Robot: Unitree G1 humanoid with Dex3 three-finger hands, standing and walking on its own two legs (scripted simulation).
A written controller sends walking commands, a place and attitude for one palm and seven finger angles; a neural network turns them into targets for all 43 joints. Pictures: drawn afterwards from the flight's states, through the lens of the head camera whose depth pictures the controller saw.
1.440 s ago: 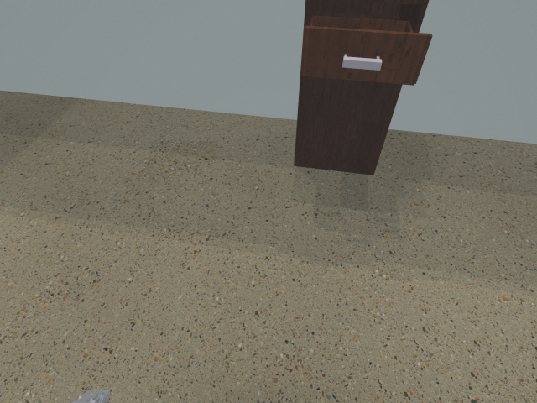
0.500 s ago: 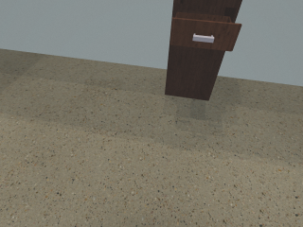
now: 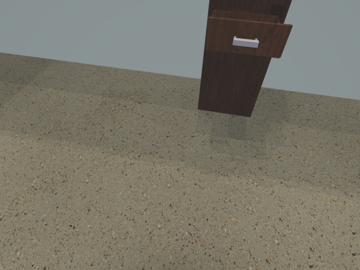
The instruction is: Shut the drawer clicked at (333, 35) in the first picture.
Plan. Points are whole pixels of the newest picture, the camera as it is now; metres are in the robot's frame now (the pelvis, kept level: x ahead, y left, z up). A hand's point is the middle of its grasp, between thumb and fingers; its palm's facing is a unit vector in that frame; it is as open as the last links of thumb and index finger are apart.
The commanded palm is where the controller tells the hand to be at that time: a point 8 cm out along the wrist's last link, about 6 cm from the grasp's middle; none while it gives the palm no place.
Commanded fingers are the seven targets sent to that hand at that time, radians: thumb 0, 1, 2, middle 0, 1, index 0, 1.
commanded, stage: walk to a spot facing it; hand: left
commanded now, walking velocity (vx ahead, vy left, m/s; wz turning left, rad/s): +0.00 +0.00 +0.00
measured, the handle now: (245, 40) +1.15 -0.26 -0.01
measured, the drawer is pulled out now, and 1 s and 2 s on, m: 0.29 0.29 0.29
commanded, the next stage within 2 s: none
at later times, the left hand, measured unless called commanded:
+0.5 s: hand out of the picture +0.06 +0.19 -0.18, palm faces -0.08 -0.97 -0.24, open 7.4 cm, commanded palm none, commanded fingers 0.00 0.90 0.90 -0.20 -0.30 -0.20 -0.30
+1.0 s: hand (121, 218) +0.29 +0.20 -0.18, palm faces -0.36 -0.91 -0.20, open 7.4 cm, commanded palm none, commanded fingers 0.00 0.90 0.90 -0.20 -0.30 -0.20 -0.30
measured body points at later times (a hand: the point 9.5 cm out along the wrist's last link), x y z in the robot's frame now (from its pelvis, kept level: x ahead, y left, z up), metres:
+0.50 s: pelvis +0.02 -0.02 -0.02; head +0.02 -0.02 +0.43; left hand +0.06 +0.24 -0.16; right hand +0.04 -0.28 -0.17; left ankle +0.00 +0.12 -0.72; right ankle +0.00 -0.11 -0.75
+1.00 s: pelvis +0.16 +0.01 +0.00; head +0.18 +0.04 +0.45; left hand +0.31 +0.24 -0.16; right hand +0.10 -0.22 -0.13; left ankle +0.17 +0.11 -0.75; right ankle +0.10 -0.11 -0.64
